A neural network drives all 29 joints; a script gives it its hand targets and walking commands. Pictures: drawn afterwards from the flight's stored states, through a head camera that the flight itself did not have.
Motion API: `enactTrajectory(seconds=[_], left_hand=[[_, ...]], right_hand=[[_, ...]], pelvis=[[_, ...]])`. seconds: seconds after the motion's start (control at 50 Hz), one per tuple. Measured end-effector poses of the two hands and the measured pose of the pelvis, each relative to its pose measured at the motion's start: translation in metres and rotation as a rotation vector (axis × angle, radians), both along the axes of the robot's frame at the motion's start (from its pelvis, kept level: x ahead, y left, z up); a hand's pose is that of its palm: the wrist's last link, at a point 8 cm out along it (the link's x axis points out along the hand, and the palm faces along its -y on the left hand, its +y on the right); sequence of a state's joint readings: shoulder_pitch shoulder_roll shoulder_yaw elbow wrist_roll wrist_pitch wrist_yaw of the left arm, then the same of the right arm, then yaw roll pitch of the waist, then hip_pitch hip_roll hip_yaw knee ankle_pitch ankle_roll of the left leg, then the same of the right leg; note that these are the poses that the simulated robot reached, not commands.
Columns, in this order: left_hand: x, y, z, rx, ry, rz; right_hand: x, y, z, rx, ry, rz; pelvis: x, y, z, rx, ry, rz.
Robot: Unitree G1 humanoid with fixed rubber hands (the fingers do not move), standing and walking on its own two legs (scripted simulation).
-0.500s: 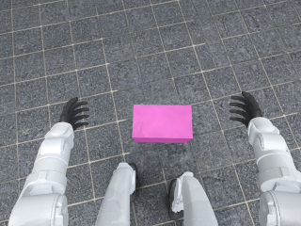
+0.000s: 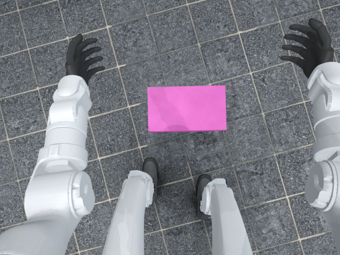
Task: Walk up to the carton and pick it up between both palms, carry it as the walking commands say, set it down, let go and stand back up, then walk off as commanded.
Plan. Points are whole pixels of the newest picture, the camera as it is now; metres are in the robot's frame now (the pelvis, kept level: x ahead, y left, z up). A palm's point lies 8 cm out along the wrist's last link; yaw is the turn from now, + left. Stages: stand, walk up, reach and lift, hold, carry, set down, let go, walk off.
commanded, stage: reach and lift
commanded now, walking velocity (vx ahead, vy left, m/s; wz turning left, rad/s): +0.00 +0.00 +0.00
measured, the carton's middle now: (185, 111) +0.45 -0.01 -0.54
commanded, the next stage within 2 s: none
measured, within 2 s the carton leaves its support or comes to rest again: neither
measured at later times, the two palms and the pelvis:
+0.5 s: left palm (98, 90) +0.47 +0.24 -0.23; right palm (280, 82) +0.50 -0.25 -0.22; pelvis -0.03 +0.00 -0.12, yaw +0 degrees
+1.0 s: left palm (116, 101) +0.46 +0.23 -0.39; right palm (256, 96) +0.49 -0.24 -0.37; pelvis -0.05 -0.01 -0.24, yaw +1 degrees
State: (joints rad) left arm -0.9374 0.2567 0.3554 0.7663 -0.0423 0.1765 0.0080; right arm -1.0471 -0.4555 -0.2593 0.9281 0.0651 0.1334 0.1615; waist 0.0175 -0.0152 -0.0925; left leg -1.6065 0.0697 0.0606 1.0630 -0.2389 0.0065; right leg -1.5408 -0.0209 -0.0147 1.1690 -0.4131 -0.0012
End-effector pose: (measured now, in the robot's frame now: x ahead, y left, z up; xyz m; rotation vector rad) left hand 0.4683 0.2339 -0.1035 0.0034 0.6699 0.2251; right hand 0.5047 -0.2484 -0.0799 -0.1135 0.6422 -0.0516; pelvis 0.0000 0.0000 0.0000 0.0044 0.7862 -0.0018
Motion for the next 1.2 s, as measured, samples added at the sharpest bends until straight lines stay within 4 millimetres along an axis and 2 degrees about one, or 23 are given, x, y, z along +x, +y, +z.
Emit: enactTrajectory(seconds=[0.14,0.26,0.46,0.62,1.04,1.12,1.2], left_hand=[[-0.009,0.007,-0.018,0.010,0.009,0.014],[-0.006,0.010,-0.044,0.008,0.011,0.014],[-0.003,0.006,-0.115,0.020,0.006,0.010],[-0.005,0.005,-0.169,0.028,0.011,0.016],[-0.009,0.000,-0.295,0.028,0.056,0.033],[-0.003,0.010,-0.303,0.047,0.047,0.045],[0.000,0.011,-0.318,0.042,0.065,0.046]], right_hand=[[-0.005,0.001,-0.022,0.016,0.006,-0.004],[-0.003,0.002,-0.050,0.031,0.014,-0.013],[-0.003,0.003,-0.122,0.018,0.005,-0.017],[-0.007,-0.002,-0.177,0.009,0.006,-0.025],[-0.012,0.004,-0.307,0.000,0.038,-0.050],[-0.015,0.008,-0.332,0.007,0.055,-0.049],[-0.019,0.015,-0.355,0.017,0.069,-0.048]], pelvis=[[-0.002,0.000,-0.011,0.005,0.043,-0.012],[-0.011,-0.001,-0.042,0.009,0.060,-0.012],[-0.028,-0.002,-0.110,0.011,0.063,-0.007],[-0.038,-0.002,-0.153,0.013,0.046,-0.010],[-0.048,-0.007,-0.243,0.021,-0.049,-0.003],[-0.049,-0.008,-0.256,0.024,-0.072,0.000],[-0.049,-0.008,-0.268,0.023,-0.087,0.003]])
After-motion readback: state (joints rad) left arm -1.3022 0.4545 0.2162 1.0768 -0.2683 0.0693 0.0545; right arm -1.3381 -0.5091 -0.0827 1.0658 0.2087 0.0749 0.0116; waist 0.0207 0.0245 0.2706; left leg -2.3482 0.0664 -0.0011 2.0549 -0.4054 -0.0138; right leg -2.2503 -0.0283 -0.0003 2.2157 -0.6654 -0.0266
